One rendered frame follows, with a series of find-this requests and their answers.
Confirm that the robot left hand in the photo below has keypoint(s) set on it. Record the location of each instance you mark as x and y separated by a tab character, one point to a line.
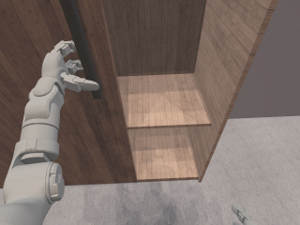
54	66

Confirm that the wardrobe door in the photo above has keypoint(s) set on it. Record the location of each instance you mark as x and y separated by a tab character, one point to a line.
94	146

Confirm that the handle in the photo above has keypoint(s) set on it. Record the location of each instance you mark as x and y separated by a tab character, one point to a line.
76	30

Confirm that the robot left forearm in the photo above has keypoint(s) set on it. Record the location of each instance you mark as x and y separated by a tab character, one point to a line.
40	126

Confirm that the robot left upper arm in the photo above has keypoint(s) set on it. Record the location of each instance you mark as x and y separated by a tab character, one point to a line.
31	190

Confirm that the robot right hand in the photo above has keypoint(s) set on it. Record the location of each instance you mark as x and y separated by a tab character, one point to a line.
243	215

